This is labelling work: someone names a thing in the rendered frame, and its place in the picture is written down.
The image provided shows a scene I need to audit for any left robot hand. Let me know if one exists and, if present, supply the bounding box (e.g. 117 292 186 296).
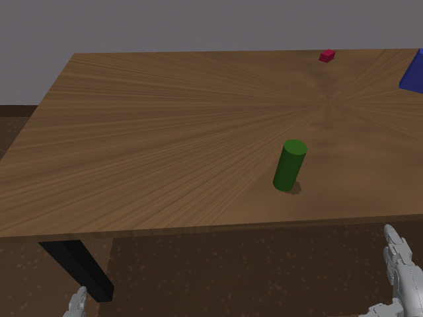
63 286 87 317

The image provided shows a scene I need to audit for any right robot hand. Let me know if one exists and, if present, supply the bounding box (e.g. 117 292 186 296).
358 224 423 317

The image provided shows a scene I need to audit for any table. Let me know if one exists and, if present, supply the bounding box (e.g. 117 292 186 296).
0 48 423 302

